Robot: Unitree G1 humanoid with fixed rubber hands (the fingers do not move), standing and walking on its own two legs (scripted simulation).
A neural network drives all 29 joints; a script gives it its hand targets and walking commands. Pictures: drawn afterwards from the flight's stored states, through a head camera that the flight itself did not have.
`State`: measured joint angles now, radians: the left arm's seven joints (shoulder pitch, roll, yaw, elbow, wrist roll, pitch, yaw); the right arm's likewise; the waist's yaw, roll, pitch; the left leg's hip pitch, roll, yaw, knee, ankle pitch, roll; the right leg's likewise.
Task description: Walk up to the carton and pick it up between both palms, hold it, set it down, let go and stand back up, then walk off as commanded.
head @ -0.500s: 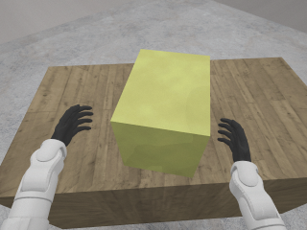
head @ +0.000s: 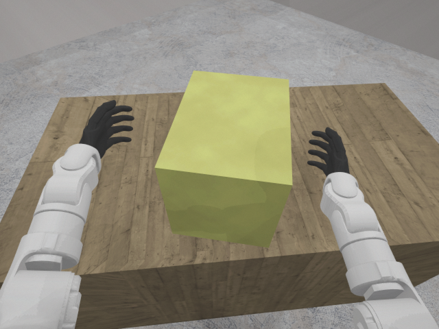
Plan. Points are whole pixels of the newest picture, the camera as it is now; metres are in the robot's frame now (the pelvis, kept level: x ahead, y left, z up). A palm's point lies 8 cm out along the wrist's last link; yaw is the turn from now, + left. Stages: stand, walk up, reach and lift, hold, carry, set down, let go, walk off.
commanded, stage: reach and lift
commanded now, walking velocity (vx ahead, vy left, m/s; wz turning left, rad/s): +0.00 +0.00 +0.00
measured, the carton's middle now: (230, 156) +0.48 -0.02 -0.01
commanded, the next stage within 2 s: none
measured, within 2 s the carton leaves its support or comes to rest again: neither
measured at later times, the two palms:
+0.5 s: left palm (107, 105) +0.45 +0.21 +0.17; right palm (340, 140) +0.39 -0.22 +0.13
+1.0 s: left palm (132, 119) +0.48 +0.18 +0.12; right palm (333, 145) +0.41 -0.22 +0.10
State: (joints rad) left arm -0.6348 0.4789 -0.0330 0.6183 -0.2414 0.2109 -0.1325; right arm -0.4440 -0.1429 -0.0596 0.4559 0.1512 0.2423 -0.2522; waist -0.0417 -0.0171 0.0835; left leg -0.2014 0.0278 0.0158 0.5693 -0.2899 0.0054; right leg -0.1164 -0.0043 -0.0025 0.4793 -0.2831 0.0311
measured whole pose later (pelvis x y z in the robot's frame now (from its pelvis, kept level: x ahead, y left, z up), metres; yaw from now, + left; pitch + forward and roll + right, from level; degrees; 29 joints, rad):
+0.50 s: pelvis +0.01 +0.00 +0.00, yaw +0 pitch +1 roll -2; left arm -0.93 0.48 -0.07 0.92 -0.24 0.19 -0.12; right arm -0.72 -0.20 -0.07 0.75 0.19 0.21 -0.24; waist -0.08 -0.02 0.00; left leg -0.30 0.03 0.02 0.57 -0.28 0.01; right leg -0.22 0.00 0.00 0.48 -0.28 0.03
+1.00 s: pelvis +0.01 +0.00 +0.00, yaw +0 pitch +9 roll -2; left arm -1.06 0.42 -0.20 1.34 -0.28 -0.08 -0.10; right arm -0.90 -0.17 -0.07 1.13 0.19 0.02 -0.23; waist -0.13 -0.02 -0.08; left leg -0.47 0.03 0.02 0.57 -0.26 0.01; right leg -0.38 0.00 0.00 0.48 -0.25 0.03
